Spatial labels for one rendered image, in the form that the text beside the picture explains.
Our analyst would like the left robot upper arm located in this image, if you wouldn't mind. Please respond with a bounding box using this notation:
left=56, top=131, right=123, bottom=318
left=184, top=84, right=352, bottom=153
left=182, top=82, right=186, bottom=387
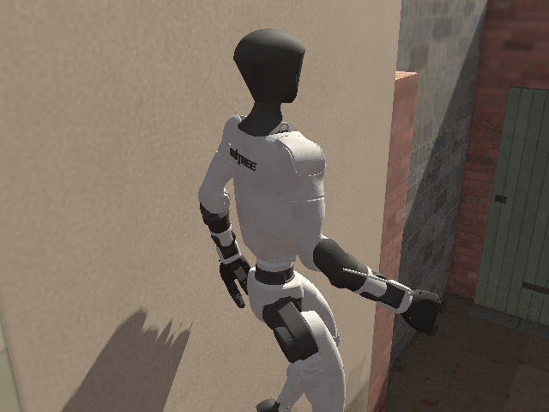
left=198, top=115, right=247, bottom=214

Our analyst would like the right robot forearm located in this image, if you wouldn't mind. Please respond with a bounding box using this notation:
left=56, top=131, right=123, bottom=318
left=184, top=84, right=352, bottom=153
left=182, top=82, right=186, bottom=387
left=313, top=240, right=413, bottom=314

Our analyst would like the right robot hand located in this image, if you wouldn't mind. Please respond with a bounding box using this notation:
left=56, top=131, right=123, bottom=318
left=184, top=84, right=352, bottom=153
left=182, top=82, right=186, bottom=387
left=400, top=289, right=448, bottom=337

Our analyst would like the humanoid robot torso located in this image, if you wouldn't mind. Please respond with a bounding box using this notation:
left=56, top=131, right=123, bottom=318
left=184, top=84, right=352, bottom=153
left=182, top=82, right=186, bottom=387
left=230, top=122, right=305, bottom=330

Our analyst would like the left robot forearm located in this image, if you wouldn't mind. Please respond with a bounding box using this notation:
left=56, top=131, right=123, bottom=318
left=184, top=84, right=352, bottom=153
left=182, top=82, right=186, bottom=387
left=200, top=203, right=241, bottom=264

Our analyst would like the left robot thigh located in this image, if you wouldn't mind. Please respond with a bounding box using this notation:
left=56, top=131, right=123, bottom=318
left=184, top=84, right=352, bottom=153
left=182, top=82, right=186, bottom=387
left=245, top=270, right=338, bottom=347

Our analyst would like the left robot hand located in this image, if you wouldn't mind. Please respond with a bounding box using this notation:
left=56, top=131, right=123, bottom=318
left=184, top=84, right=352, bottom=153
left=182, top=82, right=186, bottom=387
left=219, top=254, right=250, bottom=308

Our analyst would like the right robot upper arm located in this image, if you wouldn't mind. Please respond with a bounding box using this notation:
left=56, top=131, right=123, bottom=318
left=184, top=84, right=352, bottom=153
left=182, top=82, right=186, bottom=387
left=277, top=136, right=338, bottom=272

